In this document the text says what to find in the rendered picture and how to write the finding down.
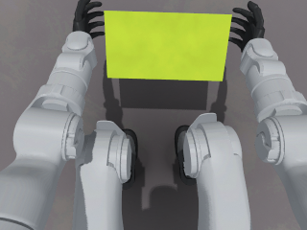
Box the robot right shin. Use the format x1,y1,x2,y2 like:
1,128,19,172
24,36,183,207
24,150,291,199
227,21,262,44
183,113,243,178

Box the robot right forearm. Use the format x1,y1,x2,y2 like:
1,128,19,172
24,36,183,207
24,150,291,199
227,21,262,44
239,37,307,124

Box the robot right upper arm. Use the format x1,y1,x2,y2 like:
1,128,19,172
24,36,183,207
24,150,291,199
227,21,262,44
254,114,307,230

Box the robot right foot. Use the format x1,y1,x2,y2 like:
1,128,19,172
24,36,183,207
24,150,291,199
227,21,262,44
175,125,197,186

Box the carton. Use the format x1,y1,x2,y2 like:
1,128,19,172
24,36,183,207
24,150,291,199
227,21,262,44
104,11,232,81

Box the left robot hand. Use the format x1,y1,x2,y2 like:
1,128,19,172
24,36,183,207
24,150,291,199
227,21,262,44
72,0,106,39

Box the robot left upper arm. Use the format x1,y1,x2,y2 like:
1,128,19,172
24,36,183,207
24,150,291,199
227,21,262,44
0,107,84,230

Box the right robot hand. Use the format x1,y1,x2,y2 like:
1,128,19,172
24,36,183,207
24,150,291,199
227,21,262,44
228,1,265,53

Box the robot left forearm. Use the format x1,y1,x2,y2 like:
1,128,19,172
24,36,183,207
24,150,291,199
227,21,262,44
12,31,98,152

